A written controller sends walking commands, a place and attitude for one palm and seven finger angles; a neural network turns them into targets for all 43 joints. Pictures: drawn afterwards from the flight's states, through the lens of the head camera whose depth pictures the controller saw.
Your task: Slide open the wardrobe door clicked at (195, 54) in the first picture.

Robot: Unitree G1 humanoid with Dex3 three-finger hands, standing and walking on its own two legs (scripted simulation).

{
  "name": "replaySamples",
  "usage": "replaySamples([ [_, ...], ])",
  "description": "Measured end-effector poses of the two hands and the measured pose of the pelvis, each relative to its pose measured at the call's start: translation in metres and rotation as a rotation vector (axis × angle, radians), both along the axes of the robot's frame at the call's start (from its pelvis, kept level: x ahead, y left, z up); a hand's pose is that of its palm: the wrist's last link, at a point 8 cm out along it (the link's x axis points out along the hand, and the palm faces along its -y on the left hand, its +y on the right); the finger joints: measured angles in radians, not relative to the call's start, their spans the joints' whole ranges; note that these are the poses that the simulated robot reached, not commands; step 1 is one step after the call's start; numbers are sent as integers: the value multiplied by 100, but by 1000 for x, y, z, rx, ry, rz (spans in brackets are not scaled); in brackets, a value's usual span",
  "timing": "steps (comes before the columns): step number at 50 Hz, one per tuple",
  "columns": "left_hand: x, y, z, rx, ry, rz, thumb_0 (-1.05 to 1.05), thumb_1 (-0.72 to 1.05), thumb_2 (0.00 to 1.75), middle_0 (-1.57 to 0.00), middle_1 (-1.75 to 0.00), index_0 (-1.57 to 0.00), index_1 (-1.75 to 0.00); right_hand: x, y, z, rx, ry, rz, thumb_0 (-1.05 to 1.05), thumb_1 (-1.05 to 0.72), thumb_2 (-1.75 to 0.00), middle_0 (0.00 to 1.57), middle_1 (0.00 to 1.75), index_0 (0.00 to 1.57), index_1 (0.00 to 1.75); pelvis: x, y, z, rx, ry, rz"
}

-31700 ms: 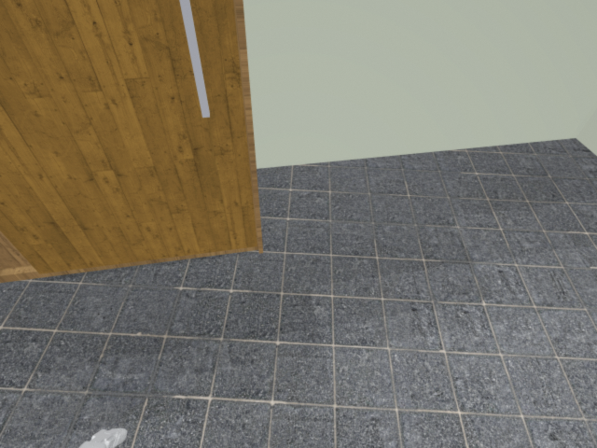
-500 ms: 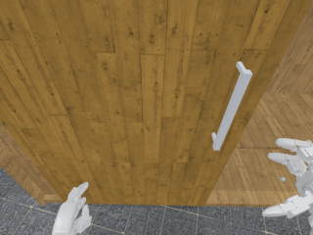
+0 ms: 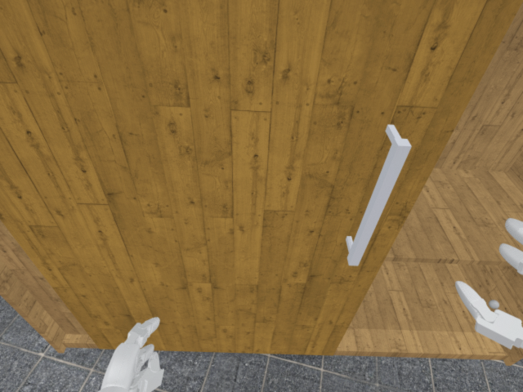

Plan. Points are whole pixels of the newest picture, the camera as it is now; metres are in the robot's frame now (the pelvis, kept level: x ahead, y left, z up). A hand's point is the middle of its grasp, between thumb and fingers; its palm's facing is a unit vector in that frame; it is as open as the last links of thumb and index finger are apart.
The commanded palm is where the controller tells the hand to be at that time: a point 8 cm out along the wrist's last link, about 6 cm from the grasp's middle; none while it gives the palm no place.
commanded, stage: draw the hand back to the body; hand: right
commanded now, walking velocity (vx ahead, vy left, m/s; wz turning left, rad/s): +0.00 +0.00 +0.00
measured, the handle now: (370, 204) +0.41 -0.20 +0.09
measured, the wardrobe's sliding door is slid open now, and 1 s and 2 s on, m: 0.67 0.67 0.67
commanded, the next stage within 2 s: step back with the hand held close in 0.52 s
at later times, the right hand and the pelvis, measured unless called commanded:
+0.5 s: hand (498, 315) +0.16 -0.24 +0.17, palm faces +0.48 +0.80 -0.36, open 7.5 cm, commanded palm +0.12 -0.28 +0.17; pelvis -0.02 +0.02 +0.00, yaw +0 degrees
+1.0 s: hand (507, 319) +0.16 -0.26 +0.16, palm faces +0.35 +0.80 -0.48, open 7.4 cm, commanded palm +0.10 -0.30 +0.18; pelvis -0.04 +0.00 +0.00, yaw +2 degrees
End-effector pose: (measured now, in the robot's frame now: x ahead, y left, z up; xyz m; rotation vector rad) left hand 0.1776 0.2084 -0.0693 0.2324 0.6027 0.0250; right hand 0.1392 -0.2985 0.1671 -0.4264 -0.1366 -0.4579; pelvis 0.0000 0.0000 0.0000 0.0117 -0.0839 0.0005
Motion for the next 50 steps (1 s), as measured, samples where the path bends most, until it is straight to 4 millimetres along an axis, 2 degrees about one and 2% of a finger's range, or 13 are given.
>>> replaySamples([
  [10, -2, 17, 3, 11, -6, 20, 1, 91, 89, -20, -30, -20, -30, -12, 7, 21, -44, -68, -5, 1, -69, -79, 22, 43, 22, 42, -5, 9, 2, 0, -17, 1],
  [17, -8, 24, 3, 12, -3, 24, 1, 91, 89, -20, -30, -20, -30, -17, 14, 17, -27, -65, -6, 2, -83, -87, 21, 34, 21, 33, -11, 15, 3, 0, -27, 1],
  [26, -16, 28, 1, 11, -2, 27, 1, 91, 89, -20, -30, -20, -30, -24, 22, 20, -37, -70, 5, 2, -88, -89, 21, 31, 21, 30, -16, 21, 4, 0, -40, 1],
  [33, -19, 30, 2, 15, 2, 29, 1, 91, 89, -20, -30, -20, -30, -25, 21, 18, -28, -65, 3, 2, -89, -89, 21, 31, 21, 30, -19, 22, 5, 1, -45, 2],
  [36, -20, 30, 2, 24, 21, 25, 1, 91, 89, -20, -30, -20, -30, -21, 15, 25, -64, -93, 1, 2, -89, -89, 22, 31, 21, 30, -21, 21, 4, 11, -18, 1],
  [39, -23, 31, 3, 33, 42, 41, 1, 91, 89, -20, -30, -20, -30, -15, 10, 28, -94, -106, 14, 2, -89, -89, 21, 31, 21, 30, -25, 17, 4, 15, 15, 8],
  [44, -33, 32, 6, 44, 56, 99, 1, 91, 89, -20, -30, -21, -30, -10, 11, 20, -109, -50, 84, 2, -89, -89, 21, 31, 21, 30, -31, 6, 3, 7, 50, 24],
  [50, -54, 28, 6, 63, 80, 136, 1, 91, 89, -20, -30, -20, -30, -19, 3, 16, -154, -24, 138, 2, -89, -89, 22, 31, 21, 30, -45, -4, 0, 1, 62, 28],
])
